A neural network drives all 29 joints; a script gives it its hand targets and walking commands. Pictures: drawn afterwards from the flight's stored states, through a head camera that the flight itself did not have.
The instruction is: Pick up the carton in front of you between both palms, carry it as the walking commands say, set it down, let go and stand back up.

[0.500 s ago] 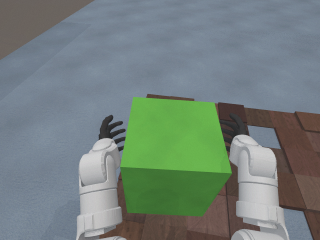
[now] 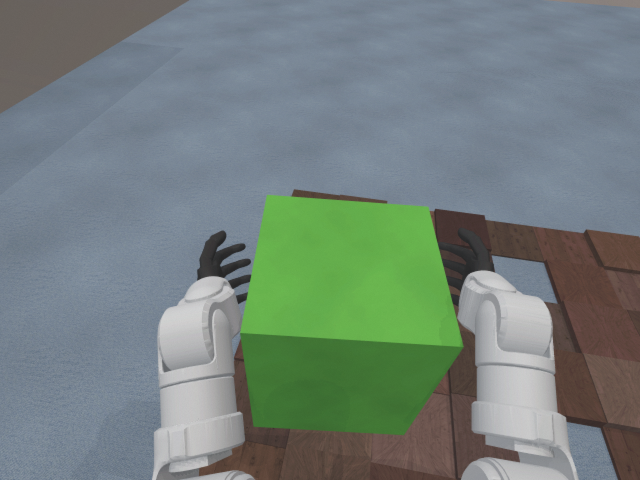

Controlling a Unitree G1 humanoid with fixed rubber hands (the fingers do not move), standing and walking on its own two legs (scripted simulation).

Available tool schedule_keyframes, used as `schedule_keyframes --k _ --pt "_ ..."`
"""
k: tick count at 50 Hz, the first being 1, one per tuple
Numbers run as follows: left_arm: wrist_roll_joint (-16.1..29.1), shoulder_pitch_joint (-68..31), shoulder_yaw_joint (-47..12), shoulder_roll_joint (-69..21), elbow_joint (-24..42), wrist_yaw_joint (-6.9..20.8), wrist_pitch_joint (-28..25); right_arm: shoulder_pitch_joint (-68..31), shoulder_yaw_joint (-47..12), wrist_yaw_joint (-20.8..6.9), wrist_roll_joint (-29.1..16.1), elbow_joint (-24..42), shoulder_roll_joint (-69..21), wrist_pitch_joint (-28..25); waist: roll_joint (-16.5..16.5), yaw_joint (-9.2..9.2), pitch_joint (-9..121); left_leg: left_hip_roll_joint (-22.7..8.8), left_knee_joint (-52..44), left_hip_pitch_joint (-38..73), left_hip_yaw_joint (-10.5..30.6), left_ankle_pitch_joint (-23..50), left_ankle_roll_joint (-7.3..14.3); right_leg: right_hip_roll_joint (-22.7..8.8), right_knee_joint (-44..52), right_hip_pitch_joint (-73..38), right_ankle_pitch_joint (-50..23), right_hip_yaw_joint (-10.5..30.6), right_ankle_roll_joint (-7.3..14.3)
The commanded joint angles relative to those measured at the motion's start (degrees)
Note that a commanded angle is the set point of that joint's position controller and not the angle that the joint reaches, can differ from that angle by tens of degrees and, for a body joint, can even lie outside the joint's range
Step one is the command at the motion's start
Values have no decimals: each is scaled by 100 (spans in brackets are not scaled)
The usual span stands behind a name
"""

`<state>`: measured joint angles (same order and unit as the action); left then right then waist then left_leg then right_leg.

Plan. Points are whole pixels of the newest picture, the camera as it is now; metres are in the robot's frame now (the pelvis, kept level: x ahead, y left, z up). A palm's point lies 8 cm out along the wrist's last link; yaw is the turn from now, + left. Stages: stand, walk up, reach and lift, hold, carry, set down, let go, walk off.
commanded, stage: carry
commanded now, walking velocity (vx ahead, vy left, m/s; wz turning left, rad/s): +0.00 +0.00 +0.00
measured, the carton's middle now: (338, 320) +0.34 +0.00 +0.03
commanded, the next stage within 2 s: none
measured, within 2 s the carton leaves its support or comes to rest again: neither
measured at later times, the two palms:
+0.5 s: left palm (203, 290) +0.33 +0.17 +0.10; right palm (461, 287) +0.33 -0.14 +0.11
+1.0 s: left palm (277, 194) +0.46 +0.09 +0.14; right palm (505, 208) +0.44 -0.22 +0.15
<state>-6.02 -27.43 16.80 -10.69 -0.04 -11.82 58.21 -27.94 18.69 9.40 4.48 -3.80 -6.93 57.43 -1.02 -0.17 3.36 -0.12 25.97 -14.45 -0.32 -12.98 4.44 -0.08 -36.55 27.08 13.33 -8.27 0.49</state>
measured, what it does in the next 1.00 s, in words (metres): walks ahead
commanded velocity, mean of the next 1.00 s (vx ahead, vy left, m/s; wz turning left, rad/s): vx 0.24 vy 0.00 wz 0.00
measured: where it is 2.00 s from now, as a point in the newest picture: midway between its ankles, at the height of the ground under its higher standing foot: (363, 361)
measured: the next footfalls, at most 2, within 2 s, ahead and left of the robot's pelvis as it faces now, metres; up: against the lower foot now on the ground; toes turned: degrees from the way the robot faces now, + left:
right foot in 1.02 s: +0.22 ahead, -0.17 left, +0.04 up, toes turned -6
left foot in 1.42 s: +0.53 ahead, +0.01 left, +0.05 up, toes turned +6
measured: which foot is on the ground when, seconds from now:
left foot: down 0.00-1.00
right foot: down 0.00-0.64, up 0.66-1.00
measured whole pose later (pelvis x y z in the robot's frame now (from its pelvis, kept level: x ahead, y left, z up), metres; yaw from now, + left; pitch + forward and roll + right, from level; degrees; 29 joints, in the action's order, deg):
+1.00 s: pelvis +0.12 -0.04 -0.01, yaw +0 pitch +7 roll -2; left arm -1.7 -30.6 19.0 -8.0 3.1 -14.9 61.2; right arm -31.8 15.2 12.2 -1.5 -0.2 -5.0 61.9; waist -1.8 5.8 11.1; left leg 0.1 22.3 -8.2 -0.1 -20.8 2.9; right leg -2.8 -53.9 37.0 26.6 -5.2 1.4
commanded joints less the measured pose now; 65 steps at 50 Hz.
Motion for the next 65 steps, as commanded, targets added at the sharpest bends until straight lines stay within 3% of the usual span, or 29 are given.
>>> schedule_keyframes --k 1,2,7,8,10,15,17,20,24,26,27,31,33,38,41,42,45,47,49,50,51,52,53,54,56,59,62,64,65 --pt "771 -3222 -3344 -4322 6 -50 -49 -3130 -3301 -8 -946 256 -4230 -28 -242 91 1744 -952 -641 191 852 721 -276 -566 404 -1005 -140 819 233" --pt "886 -3395 -3337 -4407 65 -29 -97 -3283 -3372 -16 -903 391 -4358 -46 -57 55 1931 -941 -509 462 830 1020 -370 -504 300 -1005 -93 752 273" --pt "909 -3262 -3387 -4563 -3 12 -75 -3579 -3390 -58 -1097 671 -4346 -111 -610 130 2012 -903 -405 696 658 2140 -448 -537 131 -832 -121 711 223" --pt "808 -3254 -3339 -4427 -183 -7 -68 -3292 -3333 -22 -876 355 -4228 -64 -309 77 1924 -984 -378 818 727 2289 -580 -448 105 -685 92 660 235" --pt "952 -3636 -3511 -4609 147 -15 -70 -3453 -3255 -24 -954 438 -4376 -73 -620 105 2000 -949 -380 866 740 2423 -404 -353 -16 -716 96 582 185" --pt "923 -3344 -3339 -4369 42 -5 -67 -3263 -3319 -7 -962 363 -4338 -39 22 54 1884 -930 -549 421 720 1407 -265 -520 243 -1048 -141 674 217" --pt "944 -3311 -3386 -4504 -103 15 -74 -3381 -3335 19 -902 482 -4270 -65 -359 55 1835 -966 -491 513 784 1457 -399 -447 202 -852 -20 650 163" --pt "828 -3222 -3255 -4445 -69 -4 -45 -3328 -3398 -22 -1004 403 -4325 -14 21 59 1913 -906 -429 454 696 1665 -282 -531 217 -993 -190 701 193" --pt "990 -3674 -3476 -4590 281 -12 -137 -3329 -3364 -44 -993 488 -4360 -85 -561 94 1885 -901 -458 769 732 2080 -509 -383 40 -739 44 586 130" --pt "829 -3314 -3383 -4331 5 -33 -102 -3170 -3341 8 -908 204 -4352 -45 -218 99 1753 -1055 -543 520 761 1553 -436 -495 301 -769 56 675 130" --pt "880 -3234 -3384 -4523 -84 -27 -74 -3460 -3366 13 -932 591 -4284 -88 -416 101 1904 -964 -463 678 836 1997 -533 -377 23 -849 12 565 104" --pt "946 -3646 -3457 -4467 0 -37 -45 -3439 -3212 -8 -902 466 -4163 -14 -698 350 1323 -1320 -1421 832 1750 -2254 -251 -104 -1087 433 983 228 61" --pt "1115 -4075 -3559 -4574 512 -25 -93 -4157 -3455 -37 -1235 1015 -4369 -98 -847 421 1229 -1567 -1539 1084 2204 -2587 31 -164 -1712 1302 841 380 44" --pt "1110 -3900 -3194 -3669 620 -241 14 -3751 -3430 186 -1276 1205 -3571 58 -442 550 1537 -1482 -1221 2284 2102 -1071 725 -363 -2682 2436 1114 411 46" --pt "951 -3556 -2950 -3221 480 -354 138 -3518 -3293 266 -1270 986 -3329 182 -556 606 1623 -1585 -833 2685 2085 624 720 -410 -3101 2932 1211 503 92" --pt "951 -3399 -2929 -3137 297 -354 207 -3417 -3292 294 -1347 908 -3228 238 -792 682 1727 -1513 -766 2818 1897 543 927 -408 -2843 2985 1423 468 68" --pt "891 -3208 -2645 -3138 234 -307 281 -3800 -3560 244 -1607 1228 -3422 287 -545 653 1701 -1574 -815 2345 1767 505 1125 -393 -2265 2490 1613 432 81" --pt "791 -3188 -2380 -3140 -22 -288 336 -3806 -3561 214 -1642 916 -3622 356 -324 611 1548 -1361 -765 1717 1298 1092 949 -226 -1359 1589 1373 40 50" --pt "684 -3137 -2310 -3098 -115 -257 340 -3939 -3526 172 -1646 583 -3857 394 -627 166 1875 -1142 269 907 497 3863 458 333 -388 -387 1120 -530 309" --pt "680 -3086 -2432 -3154 -133 -233 336 -3668 -3418 172 -1522 553 -3725 377 -755 -116 2137 -847 1260 183 21 4078 174 172 5 -1579 751 4 496" --pt "703 -3366 -2441 -3107 20 -237 250 -3810 -3491 168 -1510 585 -3943 354 783 -447 2461 -292 3181 -1344 -222 2285 -330 -1166 1114 -2832 1063 2524 1005" --pt "773 -3531 -2399 -3216 -2 -230 176 -4066 -3557 130 -1521 793 -4114 284 2660 -500 2300 604 4721 -3327 -188 -1480 -495 -2179 1660 -3829 -649 4520 1813" --pt "716 -3529 -2553 -3422 115 -222 107 -4229 -3528 107 -1564 800 -4213 239 1827 -476 2393 199 5577 -3733 405 -1603 -288 -2046 1258 -3943 -1840 4477 1976" --pt "897 -3862 -2706 -3660 348 -167 25 -4127 -3512 106 -1542 601 -4418 202 946 -422 2074 -71 5724 -4035 459 -1558 -312 -1833 972 -3945 -2066 3960 1678" --pt "1485 -4223 -3307 -4007 1031 -68 -143 -3724 -3265 137 -1382 856 -4406 25 -71 -244 2160 -370 5373 -3691 396 -1146 -250 -1817 1046 -3205 -889 3224 1334" --pt "1611 -3648 -3715 -4156 808 129 -212 -3288 -3145 215 -822 971 -4062 -136 518 -174 1996 -456 4283 -3335 -36 -600 -377 -1461 1468 -2697 -396 2448 1056" --pt "1801 -3710 -3892 -4004 1290 258 -313 -2788 -3352 255 -583 678 -4116 -90 855 -335 1551 -256 2479 -2768 -515 31 -387 -996 1595 -2372 -1787 1315 952" --pt "1862 -3529 -4031 -3964 1491 253 -328 -3219 -3563 217 -817 1376 -4138 -190 995 -508 1791 15 1624 -2503 -840 306 -315 -924 1363 -2801 -2808 1312 868" --pt "1770 -3438 -3914 -3872 1433 207 -298 -2887 -3520 218 -857 1101 -4090 -133 1031 -361 1915 186 869 -1937 -1016 681 -233 -865 1133 -2972 -3799 859 779"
